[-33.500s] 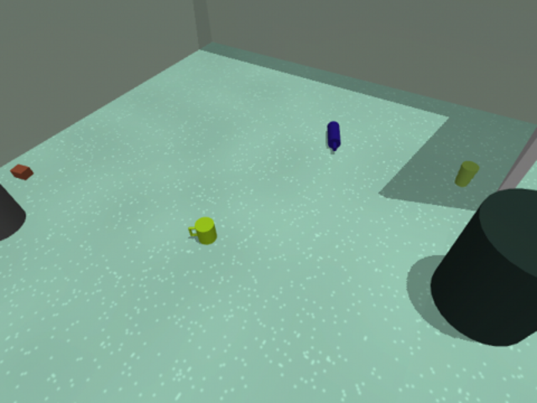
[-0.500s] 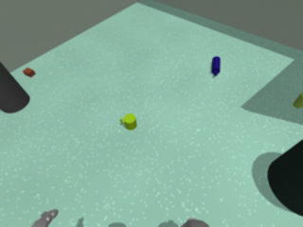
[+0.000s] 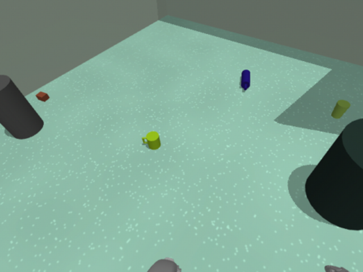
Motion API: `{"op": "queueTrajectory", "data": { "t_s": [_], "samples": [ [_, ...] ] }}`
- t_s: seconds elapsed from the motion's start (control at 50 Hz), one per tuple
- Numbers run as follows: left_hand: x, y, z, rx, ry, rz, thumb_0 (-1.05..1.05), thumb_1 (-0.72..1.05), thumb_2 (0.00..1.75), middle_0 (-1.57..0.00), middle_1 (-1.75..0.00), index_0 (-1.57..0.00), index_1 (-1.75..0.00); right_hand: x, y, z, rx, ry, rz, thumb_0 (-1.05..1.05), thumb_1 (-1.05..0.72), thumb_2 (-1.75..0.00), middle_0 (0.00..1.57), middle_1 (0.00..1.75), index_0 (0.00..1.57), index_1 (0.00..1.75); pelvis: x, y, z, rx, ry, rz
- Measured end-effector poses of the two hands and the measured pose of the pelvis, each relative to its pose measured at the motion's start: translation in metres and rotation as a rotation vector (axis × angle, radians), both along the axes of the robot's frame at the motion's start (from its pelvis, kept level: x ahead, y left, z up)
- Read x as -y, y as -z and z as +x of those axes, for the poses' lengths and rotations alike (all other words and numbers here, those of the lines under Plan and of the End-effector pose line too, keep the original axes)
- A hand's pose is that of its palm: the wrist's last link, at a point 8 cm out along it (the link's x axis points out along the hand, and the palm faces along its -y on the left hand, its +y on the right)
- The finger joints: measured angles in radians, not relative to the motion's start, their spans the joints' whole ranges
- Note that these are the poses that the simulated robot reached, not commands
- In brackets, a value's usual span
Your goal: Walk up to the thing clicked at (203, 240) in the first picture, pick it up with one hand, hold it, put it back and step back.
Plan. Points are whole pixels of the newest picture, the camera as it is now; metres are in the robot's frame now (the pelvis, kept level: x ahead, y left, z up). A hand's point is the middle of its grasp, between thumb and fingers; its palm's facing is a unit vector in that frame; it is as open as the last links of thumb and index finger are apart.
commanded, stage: step back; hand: left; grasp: from above
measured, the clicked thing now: (151, 140) +1.04 +0.31 -0.71
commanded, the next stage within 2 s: stand in 1.02 s
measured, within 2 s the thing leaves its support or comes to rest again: neither
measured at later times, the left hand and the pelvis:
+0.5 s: hand out of the picture +0.02 +0.27 -0.14, palm faces +0.11 -0.91 -0.39, open 7.4 cm; pelvis -0.01 -0.01 +0.00, yaw +5 degrees
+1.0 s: hand out of the picture +0.09 +0.29 -0.14, palm faces +0.10 -0.93 -0.35, open 7.4 cm; pelvis +0.03 +0.02 +0.01, yaw +4 degrees
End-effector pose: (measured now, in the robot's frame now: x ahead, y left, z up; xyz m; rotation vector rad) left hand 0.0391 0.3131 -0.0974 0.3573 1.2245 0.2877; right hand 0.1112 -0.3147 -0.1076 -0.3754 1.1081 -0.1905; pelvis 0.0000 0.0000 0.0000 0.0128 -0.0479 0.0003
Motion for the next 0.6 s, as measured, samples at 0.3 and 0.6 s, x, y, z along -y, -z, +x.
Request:
{"op": "queueTrajectory", "data": {
  "t_s": [0.3,0.6],
  "samples": [
    [-0.027,-0.001,-0.041,0.021,-0.056,-0.016,0.01,0.9,0.9,-0.21,-0.3,-0.2,-0.3,-0.021,-0.004,-0.086,-0.128,-0.012,0.023,0.0,-0.91,-0.89,0.2,0.3,0.21,0.3,-0.009,-0.008,-0.028,0.003,-0.07,0.002],
    [0.005,-0.002,-0.029,0.057,-0.094,-0.04,0.01,0.9,0.9,-0.21,-0.3,-0.2,-0.3,-0.005,-0.002,-0.022,-0.099,-0.071,0.012,0.0,-0.91,-0.89,0.2,0.3,0.21,0.3,0.003,-0.009,-0.001,-0.001,-0.102,-0.021]
  ]
}}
